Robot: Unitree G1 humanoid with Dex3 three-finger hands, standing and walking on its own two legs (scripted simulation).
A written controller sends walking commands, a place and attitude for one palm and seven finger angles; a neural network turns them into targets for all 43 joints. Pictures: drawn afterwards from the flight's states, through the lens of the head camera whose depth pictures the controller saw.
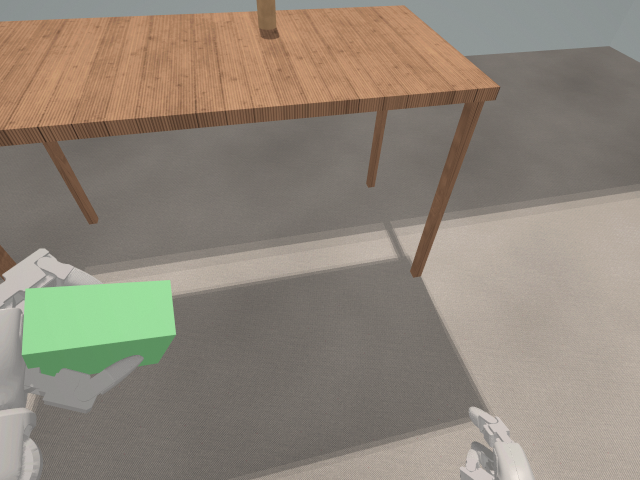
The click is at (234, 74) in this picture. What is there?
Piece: table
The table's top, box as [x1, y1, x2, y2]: [0, 5, 499, 146]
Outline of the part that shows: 499,86 403,5 276,10 276,27 270,30 264,30 258,27 256,11 0,22 0,146 495,99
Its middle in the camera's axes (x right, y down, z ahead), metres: -0.29 -0.50 +1.08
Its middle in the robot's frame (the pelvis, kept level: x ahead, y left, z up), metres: +1.13 +0.36 +0.02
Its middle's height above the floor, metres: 0.79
